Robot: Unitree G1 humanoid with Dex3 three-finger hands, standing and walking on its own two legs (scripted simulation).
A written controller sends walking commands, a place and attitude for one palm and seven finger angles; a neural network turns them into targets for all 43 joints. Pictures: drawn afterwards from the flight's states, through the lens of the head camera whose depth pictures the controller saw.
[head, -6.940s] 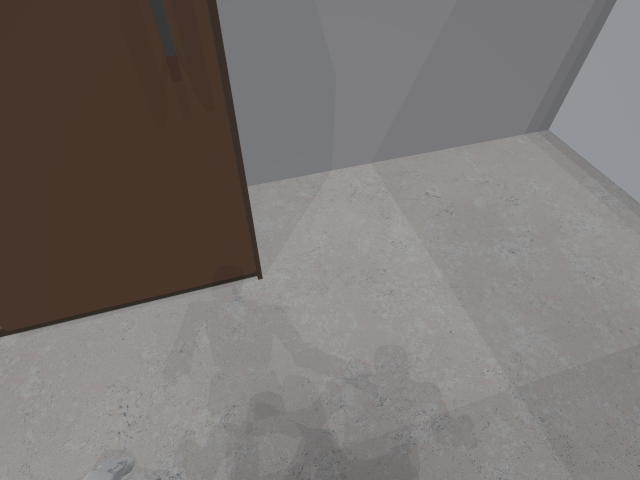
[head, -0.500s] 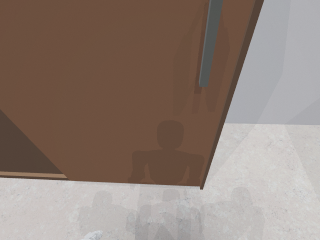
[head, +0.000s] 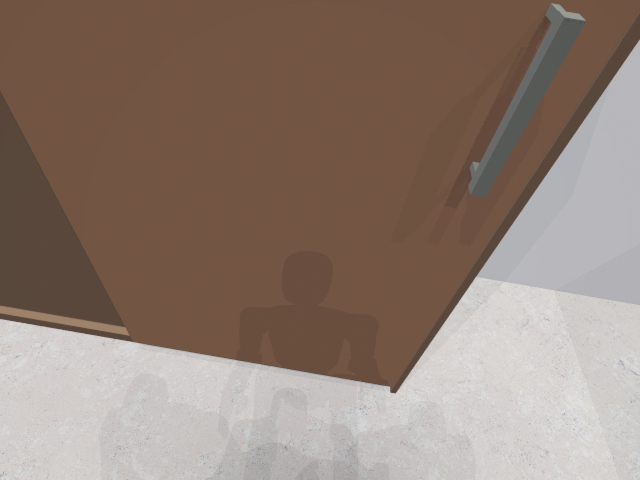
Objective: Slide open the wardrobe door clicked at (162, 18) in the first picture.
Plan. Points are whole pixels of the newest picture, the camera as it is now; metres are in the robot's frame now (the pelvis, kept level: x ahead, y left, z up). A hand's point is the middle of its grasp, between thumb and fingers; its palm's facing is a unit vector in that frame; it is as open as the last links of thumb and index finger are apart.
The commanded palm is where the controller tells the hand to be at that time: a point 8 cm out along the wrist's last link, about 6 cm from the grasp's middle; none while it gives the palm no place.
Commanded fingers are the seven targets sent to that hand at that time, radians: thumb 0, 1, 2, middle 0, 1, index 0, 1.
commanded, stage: come to a stop and stand still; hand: right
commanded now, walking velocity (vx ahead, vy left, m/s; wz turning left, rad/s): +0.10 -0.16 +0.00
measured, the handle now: (512, 111) +0.52 -0.18 +0.24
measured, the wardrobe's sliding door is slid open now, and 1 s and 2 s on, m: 0.00 0.00 0.00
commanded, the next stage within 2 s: look again from close up in 0.86 s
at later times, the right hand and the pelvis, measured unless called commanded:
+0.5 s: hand out of the picture -0.05 -0.23 -0.19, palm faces +0.09 +0.98 -0.18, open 7.4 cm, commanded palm none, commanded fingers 0.00 -0.90 -0.90 0.20 0.30 0.20 0.30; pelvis -0.02 -0.06 +0.00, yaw -1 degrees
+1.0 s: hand out of the picture +0.00 -0.23 -0.18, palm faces +0.04 +0.97 -0.23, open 7.3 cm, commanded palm none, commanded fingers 0.00 -0.90 -0.90 0.20 0.30 0.20 0.30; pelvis -0.02 -0.05 -0.01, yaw -2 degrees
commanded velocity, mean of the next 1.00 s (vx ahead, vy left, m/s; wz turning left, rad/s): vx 0.01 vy -0.01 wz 0.00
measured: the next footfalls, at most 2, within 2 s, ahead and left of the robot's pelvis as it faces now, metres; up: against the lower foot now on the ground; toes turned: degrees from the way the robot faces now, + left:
right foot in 0.30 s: +0.06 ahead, -0.15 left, +0.00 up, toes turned -9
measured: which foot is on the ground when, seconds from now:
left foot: down 0.00-1.00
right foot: up 0.00-0.28, down 0.30-1.00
